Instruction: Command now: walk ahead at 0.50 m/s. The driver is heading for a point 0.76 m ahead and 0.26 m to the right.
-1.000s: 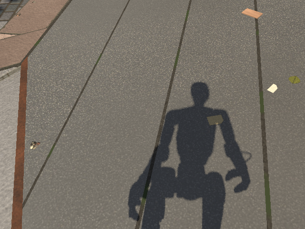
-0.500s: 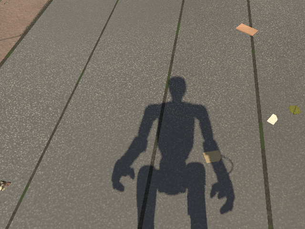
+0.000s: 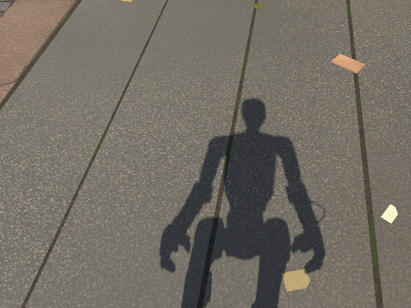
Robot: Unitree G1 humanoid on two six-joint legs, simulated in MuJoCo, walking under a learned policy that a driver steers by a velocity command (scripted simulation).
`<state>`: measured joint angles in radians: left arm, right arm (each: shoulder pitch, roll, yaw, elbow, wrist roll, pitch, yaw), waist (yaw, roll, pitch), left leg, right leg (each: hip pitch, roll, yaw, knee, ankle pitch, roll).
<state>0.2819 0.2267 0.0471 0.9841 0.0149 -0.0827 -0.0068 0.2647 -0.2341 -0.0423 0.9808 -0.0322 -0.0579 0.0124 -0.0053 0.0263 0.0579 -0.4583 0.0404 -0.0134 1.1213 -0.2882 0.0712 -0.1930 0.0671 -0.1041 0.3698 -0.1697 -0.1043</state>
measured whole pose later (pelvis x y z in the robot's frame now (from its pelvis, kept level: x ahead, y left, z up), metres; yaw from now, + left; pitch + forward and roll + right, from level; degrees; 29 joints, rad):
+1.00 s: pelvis +0.36 +0.01 -0.01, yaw -25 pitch +1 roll +1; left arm 0.17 0.25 0.08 0.81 0.01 0.03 0.01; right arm 0.17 -0.24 -0.06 0.83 -0.03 0.02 -0.03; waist 0.01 0.02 0.07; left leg -0.49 0.04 0.02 1.12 -0.44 -0.04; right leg -0.37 0.08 -0.01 0.49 -0.14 -0.10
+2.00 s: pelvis +0.52 -0.21 +0.00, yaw -48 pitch +0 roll +0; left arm 0.28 0.22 0.03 0.86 0.02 -0.08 -0.01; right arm 0.32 -0.25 -0.06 0.88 -0.02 -0.02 0.04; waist -0.02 0.04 0.04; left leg -0.57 0.08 -0.03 1.09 -0.24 0.05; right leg -0.10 0.06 -0.11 0.31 -0.22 -0.08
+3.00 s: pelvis +0.66 -0.39 +0.00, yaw -43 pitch -1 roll +0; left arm 0.29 0.15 -0.01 1.11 0.01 -0.02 0.04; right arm 0.28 -0.17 0.00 1.11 -0.01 -0.01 -0.03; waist -0.01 0.00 0.02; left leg -0.21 -0.01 0.05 0.39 -0.16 0.03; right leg -0.12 0.02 -0.02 0.39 -0.24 -0.03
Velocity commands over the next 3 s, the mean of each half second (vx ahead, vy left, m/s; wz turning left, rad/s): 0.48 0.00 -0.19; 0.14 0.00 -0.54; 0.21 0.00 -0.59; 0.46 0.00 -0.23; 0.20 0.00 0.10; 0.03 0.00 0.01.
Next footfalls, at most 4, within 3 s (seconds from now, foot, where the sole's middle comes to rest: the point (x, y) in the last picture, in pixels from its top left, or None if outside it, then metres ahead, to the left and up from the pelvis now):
0.36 left None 0.36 0.12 -0.78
0.84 right None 0.44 -0.09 -0.78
1.30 left None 0.47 0.10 -0.78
1.76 right None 0.48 -0.26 -0.78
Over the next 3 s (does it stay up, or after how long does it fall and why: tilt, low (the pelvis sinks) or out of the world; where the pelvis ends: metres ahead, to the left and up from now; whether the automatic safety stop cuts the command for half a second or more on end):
stays up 0.66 -0.39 0.00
